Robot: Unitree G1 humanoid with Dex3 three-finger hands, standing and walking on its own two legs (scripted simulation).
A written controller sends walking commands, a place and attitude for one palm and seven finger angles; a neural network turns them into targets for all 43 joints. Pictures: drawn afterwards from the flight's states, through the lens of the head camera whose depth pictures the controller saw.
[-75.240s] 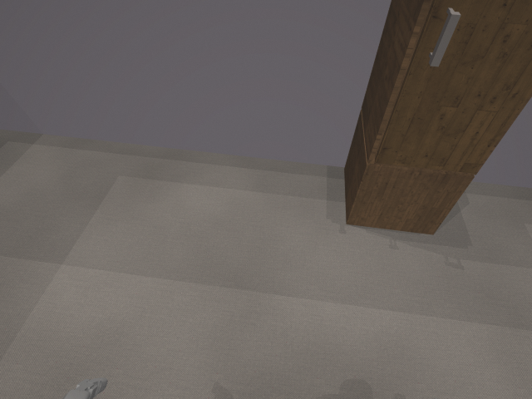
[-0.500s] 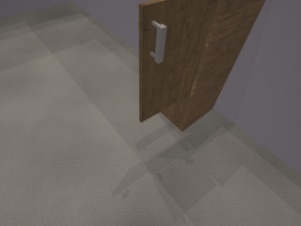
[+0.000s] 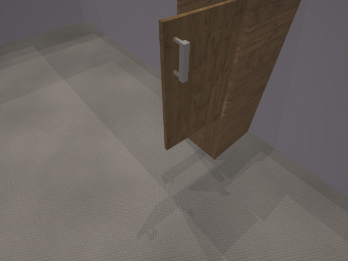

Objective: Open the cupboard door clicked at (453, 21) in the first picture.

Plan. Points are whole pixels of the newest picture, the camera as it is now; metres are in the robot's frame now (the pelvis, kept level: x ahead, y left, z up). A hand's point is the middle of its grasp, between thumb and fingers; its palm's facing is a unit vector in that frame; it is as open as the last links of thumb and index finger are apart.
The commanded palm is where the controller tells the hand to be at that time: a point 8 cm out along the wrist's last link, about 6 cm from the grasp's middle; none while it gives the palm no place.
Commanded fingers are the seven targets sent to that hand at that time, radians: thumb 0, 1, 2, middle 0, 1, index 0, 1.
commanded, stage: let the arm hang, fingers relaxed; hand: left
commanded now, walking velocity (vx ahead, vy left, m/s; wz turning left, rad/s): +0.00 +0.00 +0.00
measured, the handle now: (179, 60) +0.66 +0.01 +0.13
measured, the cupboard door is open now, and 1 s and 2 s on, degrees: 86 86 86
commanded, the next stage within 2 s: look to check the result in 0.16 s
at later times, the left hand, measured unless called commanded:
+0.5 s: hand out of the picture +0.01 +0.19 -0.17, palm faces +0.04 -0.97 -0.22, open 7.4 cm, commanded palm none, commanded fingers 0.00 0.90 0.90 -0.20 -0.30 -0.20 -0.30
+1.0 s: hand out of the picture +0.06 +0.20 -0.17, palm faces +0.01 -0.97 -0.25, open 7.4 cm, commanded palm none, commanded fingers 0.00 0.90 0.90 -0.20 -0.30 -0.20 -0.30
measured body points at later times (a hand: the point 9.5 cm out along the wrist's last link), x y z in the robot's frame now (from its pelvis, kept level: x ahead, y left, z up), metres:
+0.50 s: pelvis +0.01 +0.00 +0.00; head +0.03 +0.00 +0.45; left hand +0.01 +0.24 -0.15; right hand +0.03 -0.22 -0.16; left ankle +0.04 +0.10 -0.74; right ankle +0.01 -0.12 -0.74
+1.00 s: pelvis +0.02 -0.01 +0.00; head +0.04 -0.01 +0.45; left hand +0.06 +0.25 -0.15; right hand +0.07 -0.26 -0.15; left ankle +0.04 +0.10 -0.74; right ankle +0.01 -0.12 -0.74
